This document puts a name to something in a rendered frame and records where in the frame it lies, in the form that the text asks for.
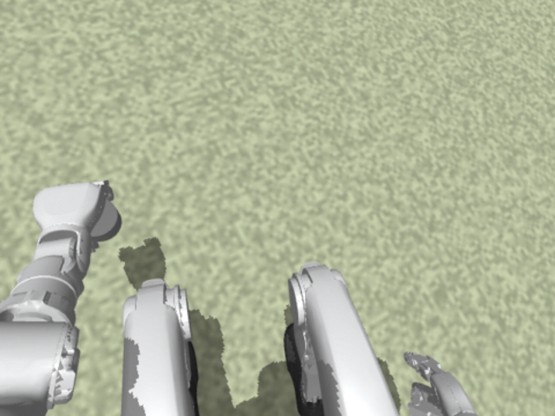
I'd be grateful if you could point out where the tin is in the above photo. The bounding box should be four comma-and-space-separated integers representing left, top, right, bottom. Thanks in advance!
90, 199, 121, 242

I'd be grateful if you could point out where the right robot foot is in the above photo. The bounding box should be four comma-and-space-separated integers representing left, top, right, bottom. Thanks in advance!
284, 323, 324, 416

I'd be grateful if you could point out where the left robot hand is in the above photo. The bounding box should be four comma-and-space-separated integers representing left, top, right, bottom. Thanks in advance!
33, 180, 114, 253

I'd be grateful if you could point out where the left robot arm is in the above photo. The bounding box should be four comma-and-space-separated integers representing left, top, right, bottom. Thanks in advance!
0, 224, 92, 416

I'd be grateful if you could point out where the right robot hand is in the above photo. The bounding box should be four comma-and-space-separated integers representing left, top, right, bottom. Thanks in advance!
404, 352, 476, 416

